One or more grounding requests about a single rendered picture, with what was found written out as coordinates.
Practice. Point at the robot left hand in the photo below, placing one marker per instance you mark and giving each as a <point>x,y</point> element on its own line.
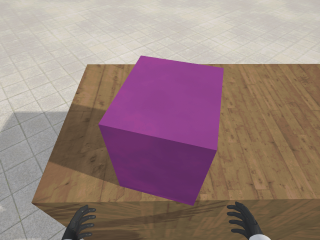
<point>74,228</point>

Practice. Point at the pedestal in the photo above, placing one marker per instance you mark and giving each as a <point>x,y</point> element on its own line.
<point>267,158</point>

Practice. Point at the carton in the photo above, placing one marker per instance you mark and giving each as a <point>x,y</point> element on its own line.
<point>161,129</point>

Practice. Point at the robot right hand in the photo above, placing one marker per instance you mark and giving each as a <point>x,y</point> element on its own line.
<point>248,222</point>

